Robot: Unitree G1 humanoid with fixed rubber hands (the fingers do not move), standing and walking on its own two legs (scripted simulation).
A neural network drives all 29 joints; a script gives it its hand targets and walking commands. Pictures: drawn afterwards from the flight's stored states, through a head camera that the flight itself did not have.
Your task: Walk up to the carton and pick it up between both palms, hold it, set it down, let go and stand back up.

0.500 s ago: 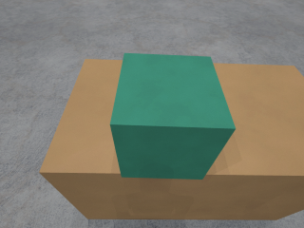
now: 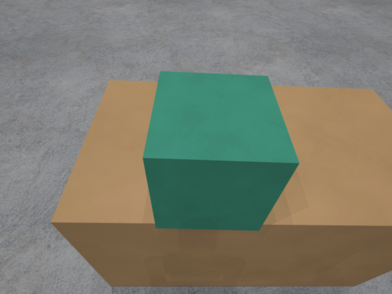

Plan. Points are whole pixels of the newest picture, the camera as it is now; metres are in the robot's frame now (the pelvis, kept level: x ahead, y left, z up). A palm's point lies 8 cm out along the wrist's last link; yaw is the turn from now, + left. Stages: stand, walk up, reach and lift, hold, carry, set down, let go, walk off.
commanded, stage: stand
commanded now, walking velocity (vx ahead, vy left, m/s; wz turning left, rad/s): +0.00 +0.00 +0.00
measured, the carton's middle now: (210, 153) +0.43 -0.03 +0.04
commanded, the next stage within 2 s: none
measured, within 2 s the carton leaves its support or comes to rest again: neither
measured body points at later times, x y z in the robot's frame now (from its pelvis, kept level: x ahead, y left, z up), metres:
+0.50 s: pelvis -0.01 +0.02 +0.00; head +0.00 +0.03 +0.45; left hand -0.04 +0.21 -0.17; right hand -0.05 -0.18 -0.16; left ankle -0.07 +0.07 -0.74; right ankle +0.00 -0.15 -0.74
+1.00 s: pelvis +0.00 +0.03 +0.00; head +0.02 +0.04 +0.45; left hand -0.04 +0.22 -0.17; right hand -0.06 -0.16 -0.16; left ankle -0.07 +0.08 -0.74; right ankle +0.00 -0.15 -0.74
